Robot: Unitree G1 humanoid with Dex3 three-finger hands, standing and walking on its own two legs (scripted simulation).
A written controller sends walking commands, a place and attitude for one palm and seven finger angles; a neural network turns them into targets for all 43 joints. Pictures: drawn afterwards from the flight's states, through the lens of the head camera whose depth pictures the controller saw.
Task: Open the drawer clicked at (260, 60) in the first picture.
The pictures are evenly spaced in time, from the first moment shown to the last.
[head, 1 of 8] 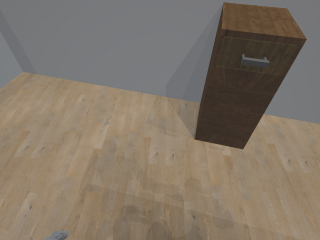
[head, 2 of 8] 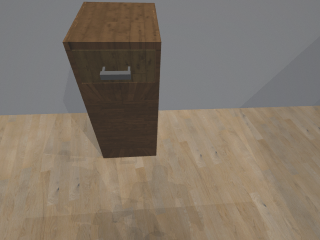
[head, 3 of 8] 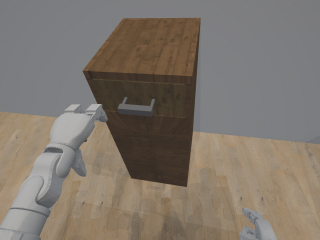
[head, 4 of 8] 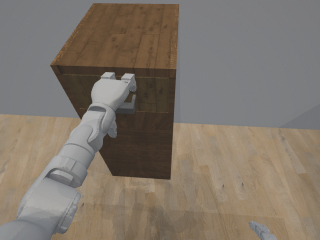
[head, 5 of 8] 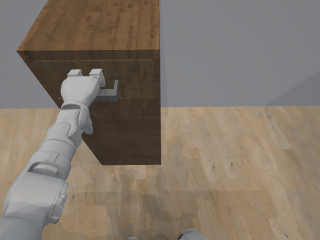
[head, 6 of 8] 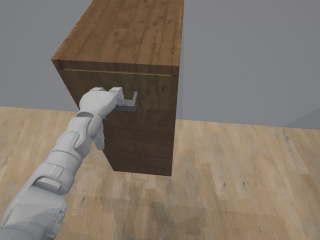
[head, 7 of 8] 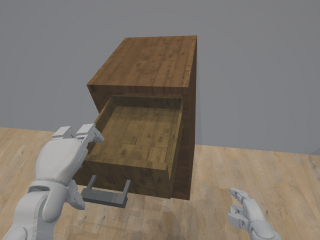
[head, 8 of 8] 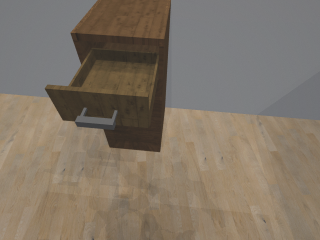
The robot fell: no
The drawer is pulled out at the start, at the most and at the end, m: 0.00 0.30 0.30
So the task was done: yes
